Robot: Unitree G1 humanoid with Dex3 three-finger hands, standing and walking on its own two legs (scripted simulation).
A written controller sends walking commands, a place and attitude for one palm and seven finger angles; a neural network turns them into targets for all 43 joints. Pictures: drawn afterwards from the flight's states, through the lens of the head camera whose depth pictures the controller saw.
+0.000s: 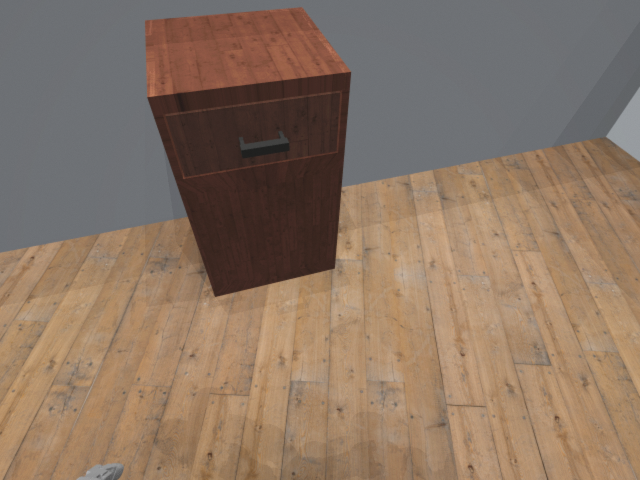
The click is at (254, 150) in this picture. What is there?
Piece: drawer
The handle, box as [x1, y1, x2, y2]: [239, 131, 289, 157]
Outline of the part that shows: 288,141 286,137 285,138 283,136 281,131 278,131 280,137 279,139 247,144 243,142 242,137 239,137 242,157 289,150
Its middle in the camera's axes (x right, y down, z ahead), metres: -0.15 -0.24 +0.97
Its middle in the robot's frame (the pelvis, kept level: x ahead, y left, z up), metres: +0.88 +0.19 -0.10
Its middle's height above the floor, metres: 0.66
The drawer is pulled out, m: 0.00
